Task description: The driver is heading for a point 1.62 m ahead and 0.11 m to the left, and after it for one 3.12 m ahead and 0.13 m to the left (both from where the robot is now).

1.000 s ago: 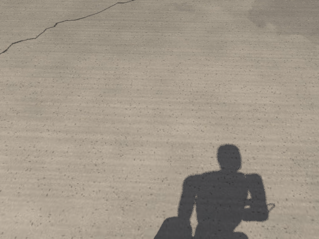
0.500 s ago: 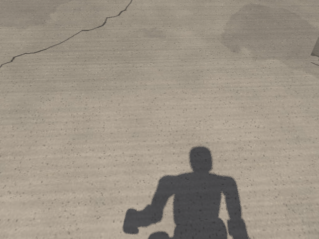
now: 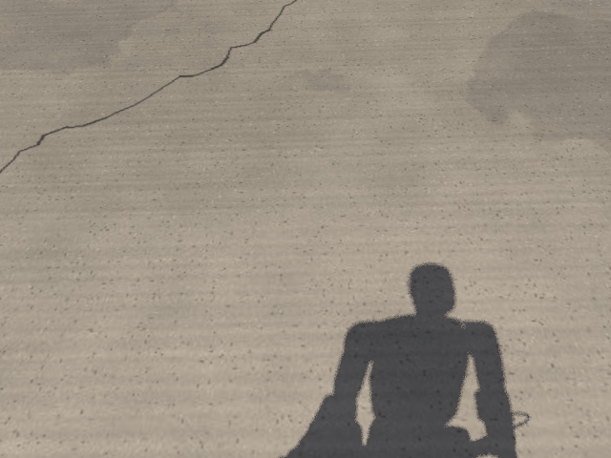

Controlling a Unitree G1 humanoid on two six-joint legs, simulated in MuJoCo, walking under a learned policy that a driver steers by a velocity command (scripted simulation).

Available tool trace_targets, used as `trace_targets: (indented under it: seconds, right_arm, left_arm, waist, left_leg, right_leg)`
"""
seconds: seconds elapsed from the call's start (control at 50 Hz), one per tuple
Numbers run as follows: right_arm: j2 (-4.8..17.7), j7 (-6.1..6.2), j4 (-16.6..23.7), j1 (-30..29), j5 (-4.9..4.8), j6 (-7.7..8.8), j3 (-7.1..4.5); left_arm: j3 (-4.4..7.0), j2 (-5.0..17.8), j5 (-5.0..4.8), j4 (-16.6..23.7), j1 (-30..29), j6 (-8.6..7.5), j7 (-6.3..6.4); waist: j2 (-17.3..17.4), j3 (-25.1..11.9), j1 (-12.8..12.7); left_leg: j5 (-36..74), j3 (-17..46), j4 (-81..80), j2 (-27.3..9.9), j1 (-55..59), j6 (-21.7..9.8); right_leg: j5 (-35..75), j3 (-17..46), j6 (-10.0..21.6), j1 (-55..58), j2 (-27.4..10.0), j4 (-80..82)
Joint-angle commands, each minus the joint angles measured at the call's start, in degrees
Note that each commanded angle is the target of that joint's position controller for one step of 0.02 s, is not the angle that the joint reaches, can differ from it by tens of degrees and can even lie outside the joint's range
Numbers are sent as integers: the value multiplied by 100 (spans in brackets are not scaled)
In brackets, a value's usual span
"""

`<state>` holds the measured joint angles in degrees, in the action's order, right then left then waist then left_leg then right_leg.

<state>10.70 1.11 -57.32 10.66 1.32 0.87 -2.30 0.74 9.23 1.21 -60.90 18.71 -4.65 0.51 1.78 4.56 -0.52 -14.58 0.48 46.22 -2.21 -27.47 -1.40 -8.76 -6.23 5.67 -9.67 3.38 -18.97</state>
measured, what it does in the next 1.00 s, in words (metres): steps on the spot: left foot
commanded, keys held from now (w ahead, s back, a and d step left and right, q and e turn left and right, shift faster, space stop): no key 0.84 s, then w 0.16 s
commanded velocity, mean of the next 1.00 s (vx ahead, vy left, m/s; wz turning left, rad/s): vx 0.05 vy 0.00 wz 0.00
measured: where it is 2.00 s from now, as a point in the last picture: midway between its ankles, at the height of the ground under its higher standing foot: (284, 415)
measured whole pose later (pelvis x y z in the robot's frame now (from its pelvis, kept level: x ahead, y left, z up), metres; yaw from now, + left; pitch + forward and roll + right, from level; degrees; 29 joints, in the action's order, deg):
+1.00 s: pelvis +0.06 +0.04 +0.00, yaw +0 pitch -1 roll +0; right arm 7.5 1.6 -65.7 20.1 0.5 0.1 -0.5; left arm -0.2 7.0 1.1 -66.0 22.8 -0.6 2.0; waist -0.4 -0.8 -0.3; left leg -20.2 -2.0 28.2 2.8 -12.6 -4.7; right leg -23.5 -2.9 3.7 -7.7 0.8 -27.3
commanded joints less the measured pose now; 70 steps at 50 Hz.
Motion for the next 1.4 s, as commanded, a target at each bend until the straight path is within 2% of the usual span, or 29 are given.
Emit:
trace_targets:
  seconds: [0.02,0.08,0.1,0.12,0.14,0.16,0.18,0.2,0.24,0.34,0.84,0.9,0.94,0.96,1.0,1.04,1.06,1.08,1.12,1.16,1.2,1.24,1.26,1.28,1.3,1.32,1.34,1.36,1.4]
  right_arm:
    - [171,55,-102,641,-42,-83,25]
    - [168,97,-168,538,-37,-66,69]
    - [129,113,-227,627,-22,-39,96]
    - [258,136,-267,688,4,9,95]
    - [528,164,-310,855,43,78,61]
    - [639,158,-335,574,-59,79,64]
    - [291,104,-343,448,-106,71,127]
    - [158,76,-343,412,-105,78,156]
    - [180,116,-438,526,-111,71,157]
    - [165,141,-572,657,-112,66,158]
    - [10,142,-910,1066,-100,6,244]
    - [179,126,-892,1126,-99,-47,165]
    - [239,83,-784,1123,-76,-88,100]
    - [183,58,-722,1107,-76,-77,98]
    - [90,12,-552,928,-68,-2,93]
    - [-51,-68,-258,394,-26,108,106]
    - [-39,-106,-109,179,49,162,109]
    - [124,-130,5,-8,71,209,63]
    - [186,-188,148,-20,46,286,13]
    - [171,-237,242,-40,-11,354,-18]
    - [109,-276,274,84,-41,372,-38]
    - [93,-254,-7,939,-78,367,-102]
    - [336,-188,-235,1694,-63,393,-217]
    - [979,-89,-349,2622,43,427,-382]
    - [1220,-77,-553,3068,28,349,-417]
    - [950,-58,-383,2265,25,295,-325]
    - [747,-100,-154,1598,4,326,-261]
    - [661,-125,-54,1243,-5,370,-217]
    - [393,-100,-74,1173,-35,463,-102]
  left_arm:
    - [57,662,15,179,95,-6,36]
    - [15,593,12,133,77,107,86]
    - [5,580,-24,131,2,142,106]
    - [-5,536,-20,106,108,160,122]
    - [-2,486,-12,126,275,170,129]
    - [-65,77,-112,-47,1000,214,110]
    - [-70,166,-74,-174,858,279,143]
    - [-14,344,-65,-153,621,312,160]
    - [18,426,-57,-118,383,339,148]
    - [-33,252,-63,-257,341,335,182]
    - [-134,90,-62,-608,571,388,233]
    - [-73,177,-30,-614,744,408,209]
    - [-37,207,-3,-500,747,431,170]
    - [-35,176,-3,-455,785,416,152]
    - [2,217,-10,-415,967,343,133]
    - [133,532,-28,-530,1491,277,133]
    - [220,720,-19,-568,1516,268,144]
    - [243,686,-8,-547,1518,249,142]
    - [264,680,37,-523,1427,178,131]
    - [266,637,13,-445,1210,100,130]
    - [284,708,-2,-384,1020,60,116]
    - [297,760,-45,-311,766,37,78]
    - [261,677,-23,-285,738,-15,51]
    - [153,331,-58,-39,552,-52,-6]
    - [186,331,-2,144,564,-66,-58]
    - [234,475,101,242,220,-20,-91]
    - [220,395,83,304,2,-39,-150]
    - [215,306,33,289,18,-52,-178]
    - [243,297,86,243,171,43,-211]
  waist:
    - [-800,-672,168]
    - [-681,-464,142]
    - [-551,-383,234]
    - [-304,-335,219]
    - [36,-376,73]
    - [646,-346,-379]
    - [512,-204,-200]
    - [331,5,-117]
    - [285,-41,-50]
    - [-91,-115,-11]
    - [-167,83,50]
    - [-96,90,25]
    - [-148,530,19]
    - [-182,700,3]
    - [-352,686,-108]
    - [-930,503,-391]
    - [-1144,628,-398]
    - [-944,684,-434]
    - [-781,748,-275]
    - [-701,690,-143]
    - [-725,558,17]
    - [-585,315,439]
    - [-265,-41,766]
    - [1021,-498,1151]
    - [1595,-562,1044]
    - [625,-7,599]
    - [116,232,401]
    - [-33,257,187]
    - [69,140,-32]
  left_leg:
    - [228,-213,-528,79,1123,14]
    - [63,-213,-1323,56,1475,-42]
    - [422,-201,-1969,34,1808,-76]
    - [1031,111,-2464,-210,2176,-99]
    - [2040,617,-2535,-729,2490,-164]
    - [2392,894,-2464,-1018,2219,-502]
    - [1718,860,-2599,-911,1603,-472]
    - [1347,686,-2667,-648,1355,-322]
    - [1215,506,-2722,-415,1437,-199]
    - [1375,492,-2732,-421,1749,-229]
    - [870,465,-2899,-312,1690,-227]
    - [-1070,458,-2847,-100,1468,-364]
    - [-2431,593,-2772,-91,963,-551]
    - [-2601,701,-2699,-128,782,-612]
    - [-2228,730,-2356,-87,464,-630]
    - [-1230,-6,-1328,355,-331,-423]
    - [-751,-415,-829,322,-629,-353]
    - [-802,-346,-433,162,-794,-335]
    - [-963,-187,-107,-46,-1008,-338]
    - [-804,-258,-483,-57,-686,-304]
    - [-445,-533,-1056,139,199,-289]
    - [0,-848,-1752,542,2043,-295]
    - [-97,-516,-1929,403,3212,-373]
    - [-1548,1640,-2988,-1115,4078,-763]
    - [-2075,3795,-3861,-2024,4113,-1310]
    - [-2276,3373,-3717,-1962,3462,-1286]
    - [-1738,2756,-3727,-1738,2887,-1169]
    - [-1031,2147,-3826,-1471,2531,-1031]
    - [143,1345,-3892,-1113,2346,-880]
  right_leg:
    - [3448,642,565,-217,-1454,265]
    - [2031,948,557,-333,-1563,178]
    - [1402,984,430,-466,-1491,67]
    - [762,1031,207,-638,-1350,-23]
    - [185,906,16,-796,-1072,-279]
    - [-653,661,-118,-665,-638,-44]
    - [-616,635,-199,-105,-615,107]
    - [-337,720,-211,41,-665,91]
    - [-17,789,-179,148,-795,72]
    - [-10,796,-241,122,-851,166]
    - [-203,825,-279,-17,-931,167]
    - [-1828,686,-160,-154,-660,-19]
    - [-2992,851,23,-606,-650,-101]
    - [-3165,1002,98,-706,-709,-103]
    - [-3086,1463,257,-438,-940,75]
    - [-3405,2524,616,562,-1609,917]
    - [-3483,2999,835,731,-2108,1243]
    - [-3335,3166,940,671,-2289,1401]
    - [-2813,3019,952,722,-2318,1354]
    - [-2017,2412,740,677,-2021,1225]
    - [-1357,1845,606,261,-1752,952]
    - [-612,1225,388,-741,-1346,172]
    - [-9,846,225,-1302,-1068,-809]
    - [-611,135,-118,-2227,-438,-2868]
    - [-2253,240,-116,-3136,28,-4322]
    - [-1867,670,14,-3421,-516,-5019]
    - [-1204,767,55,-3343,-716,-4989]
    - [-790,776,30,-3061,-846,-4758]
    - [-523,661,-105,-2701,-910,-4436]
